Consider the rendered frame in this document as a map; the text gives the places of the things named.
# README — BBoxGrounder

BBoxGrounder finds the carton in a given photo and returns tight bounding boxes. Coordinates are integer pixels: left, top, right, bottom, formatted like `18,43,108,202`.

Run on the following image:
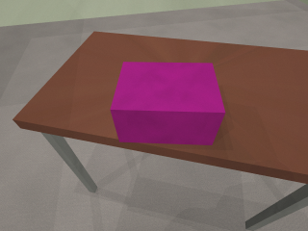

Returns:
110,62,225,145

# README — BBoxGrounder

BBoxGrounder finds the table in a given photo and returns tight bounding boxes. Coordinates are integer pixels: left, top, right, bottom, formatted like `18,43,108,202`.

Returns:
13,31,308,231

